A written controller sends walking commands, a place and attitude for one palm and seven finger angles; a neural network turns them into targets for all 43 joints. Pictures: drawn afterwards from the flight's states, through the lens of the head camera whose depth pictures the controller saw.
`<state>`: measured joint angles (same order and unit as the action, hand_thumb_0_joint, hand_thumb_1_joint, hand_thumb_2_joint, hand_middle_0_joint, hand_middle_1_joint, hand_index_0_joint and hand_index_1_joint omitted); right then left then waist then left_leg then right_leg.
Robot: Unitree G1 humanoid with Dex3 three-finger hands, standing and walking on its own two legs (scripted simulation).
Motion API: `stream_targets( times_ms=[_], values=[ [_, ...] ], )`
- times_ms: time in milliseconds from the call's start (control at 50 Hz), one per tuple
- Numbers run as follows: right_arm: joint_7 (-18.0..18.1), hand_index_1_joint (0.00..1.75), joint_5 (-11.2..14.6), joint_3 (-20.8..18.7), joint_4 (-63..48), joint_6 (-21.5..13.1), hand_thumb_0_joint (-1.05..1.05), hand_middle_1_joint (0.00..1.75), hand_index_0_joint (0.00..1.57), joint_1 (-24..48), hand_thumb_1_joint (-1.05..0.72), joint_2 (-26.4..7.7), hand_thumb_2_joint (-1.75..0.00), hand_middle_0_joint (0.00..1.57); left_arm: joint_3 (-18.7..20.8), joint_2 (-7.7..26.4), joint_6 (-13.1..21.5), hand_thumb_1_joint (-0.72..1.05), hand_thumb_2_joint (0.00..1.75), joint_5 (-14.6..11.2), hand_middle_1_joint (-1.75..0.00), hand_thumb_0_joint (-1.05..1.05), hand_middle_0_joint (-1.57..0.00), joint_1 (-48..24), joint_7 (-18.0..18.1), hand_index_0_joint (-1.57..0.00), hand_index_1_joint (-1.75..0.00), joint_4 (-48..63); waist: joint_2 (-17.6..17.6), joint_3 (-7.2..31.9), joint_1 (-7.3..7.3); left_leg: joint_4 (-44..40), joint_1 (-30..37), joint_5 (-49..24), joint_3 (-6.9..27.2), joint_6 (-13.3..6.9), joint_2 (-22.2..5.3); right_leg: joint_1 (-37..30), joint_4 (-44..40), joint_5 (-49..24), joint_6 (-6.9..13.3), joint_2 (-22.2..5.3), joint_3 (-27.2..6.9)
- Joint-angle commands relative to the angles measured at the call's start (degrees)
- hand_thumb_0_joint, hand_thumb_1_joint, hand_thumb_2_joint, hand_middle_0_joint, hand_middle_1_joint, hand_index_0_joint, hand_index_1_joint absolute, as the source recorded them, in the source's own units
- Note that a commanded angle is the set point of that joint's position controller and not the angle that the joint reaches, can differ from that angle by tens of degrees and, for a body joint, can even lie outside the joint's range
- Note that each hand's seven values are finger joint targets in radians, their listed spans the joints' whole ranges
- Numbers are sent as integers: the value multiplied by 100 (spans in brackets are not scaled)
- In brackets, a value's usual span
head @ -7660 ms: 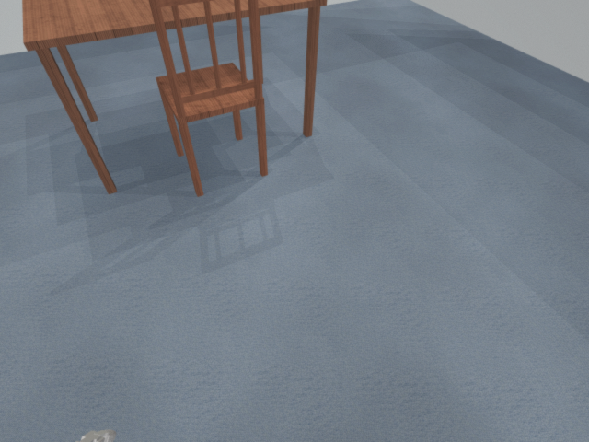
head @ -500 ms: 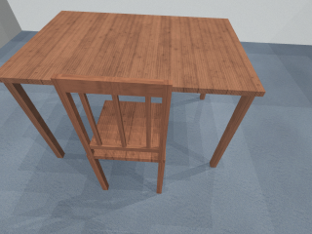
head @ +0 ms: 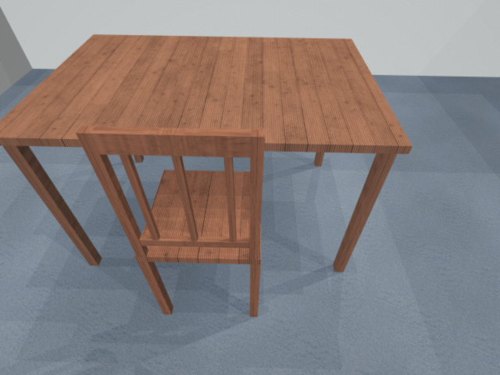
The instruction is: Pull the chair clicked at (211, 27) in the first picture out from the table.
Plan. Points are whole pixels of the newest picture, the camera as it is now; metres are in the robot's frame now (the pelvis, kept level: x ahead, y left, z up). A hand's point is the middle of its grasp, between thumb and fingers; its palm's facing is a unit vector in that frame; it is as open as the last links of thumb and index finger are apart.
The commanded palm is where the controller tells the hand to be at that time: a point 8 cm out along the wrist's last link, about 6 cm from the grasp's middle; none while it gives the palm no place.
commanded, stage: look again from close up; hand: left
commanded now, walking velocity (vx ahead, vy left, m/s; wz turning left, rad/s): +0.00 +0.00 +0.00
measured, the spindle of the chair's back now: (186, 202) +0.52 +0.19 -0.08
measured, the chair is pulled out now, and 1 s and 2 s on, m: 0.00 0.00 0.00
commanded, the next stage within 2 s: none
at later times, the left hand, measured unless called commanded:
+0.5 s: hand out of the picture -0.04 +0.16 -0.17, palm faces +0.04 -0.99 -0.15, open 7.4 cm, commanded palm none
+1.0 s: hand out of the picture -0.04 +0.15 -0.17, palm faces +0.06 -0.99 -0.14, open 7.4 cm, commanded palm none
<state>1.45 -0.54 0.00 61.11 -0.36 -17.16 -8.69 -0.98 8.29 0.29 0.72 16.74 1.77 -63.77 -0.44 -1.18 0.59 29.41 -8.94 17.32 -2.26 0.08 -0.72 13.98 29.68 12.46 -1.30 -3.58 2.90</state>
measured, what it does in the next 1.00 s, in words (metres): stands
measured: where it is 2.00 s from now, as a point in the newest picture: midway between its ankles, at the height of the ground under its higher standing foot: outside the picture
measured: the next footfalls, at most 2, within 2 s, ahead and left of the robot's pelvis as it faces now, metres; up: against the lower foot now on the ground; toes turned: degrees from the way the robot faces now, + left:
none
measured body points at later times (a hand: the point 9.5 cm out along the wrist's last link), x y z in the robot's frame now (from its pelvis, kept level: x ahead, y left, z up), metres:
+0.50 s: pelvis -0.02 +0.00 +0.00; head -0.03 +0.00 +0.45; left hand -0.04 +0.21 -0.16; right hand -0.06 -0.21 -0.16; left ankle -0.01 +0.12 -0.74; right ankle +0.04 -0.13 -0.73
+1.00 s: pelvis -0.02 +0.00 +0.00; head -0.03 +0.00 +0.45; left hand -0.05 +0.20 -0.16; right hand -0.04 -0.20 -0.16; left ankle -0.01 +0.12 -0.74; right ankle +0.04 -0.13 -0.73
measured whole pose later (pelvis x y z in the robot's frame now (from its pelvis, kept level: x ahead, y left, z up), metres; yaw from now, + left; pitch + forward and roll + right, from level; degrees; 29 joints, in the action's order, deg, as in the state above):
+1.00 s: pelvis -0.02 +0.00 +0.00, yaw +0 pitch -3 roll +1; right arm 1.4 -0.5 0.0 64.2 -0.5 -19.3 -5.8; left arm 0.3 5.8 0.5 0.9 20.4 1.7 -63.1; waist 0.5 -0.9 -0.1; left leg 27.1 -10.7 13.9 -2.3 0.1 -0.5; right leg 15.4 26.7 8.7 -1.1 -3.7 2.8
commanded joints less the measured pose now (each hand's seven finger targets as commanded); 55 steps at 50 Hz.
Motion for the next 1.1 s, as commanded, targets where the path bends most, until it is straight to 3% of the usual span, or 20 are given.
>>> stream_targets(
  times_ms=[0, 160, 440, 1080],
  values=[
    [-27, 30, -14, -68, -191, -97, 0, 30, 20, -388, -90, -490, -90, 20, 146, 608, 94, 90, 90, -5, -30, 0, -20, 295, 34, -20, -30, 253, 144, -543, -8, -900, -837, -57, 424, -112, -324, -18, -797, 475, 249, -275, -464],
    [-34, 30, -17, -61, -38, -106, 0, 30, 20, -484, -90, -452, -90, 20, 174, 591, 104, 90, 90, -9, -30, 0, -20, 359, 22, -20, -30, 304, 106, -487, -31, -980, -850, -65, 440, -98, -303, -88, -884, 486, 242, -319, -443],
    [-24, 30, -14, -72, 151, -62, 0, 30, 20, -624, -90, -351, -90, 20, 202, 416, 85, 90, 90, 16, -30, 0, -20, 625, 28, -20, -30, 205, 71, -618, -61, -1118, -1074, 547, 491, -112, -315, 49, -969, 848, 210, -275, -455],
    [-1, 30, -5, -72, 205, -96, 0, 30, 20, -667, -90, -151, -90, 20, 249, 224, 124, 90, 90, 27, -30, 0, -20, 807, 46, -20, -30, 216, 123, -517, -92, -1083, -956, 116, 449, -108, -324, -46, -936, 345, 215, -271, -418]
  ],
)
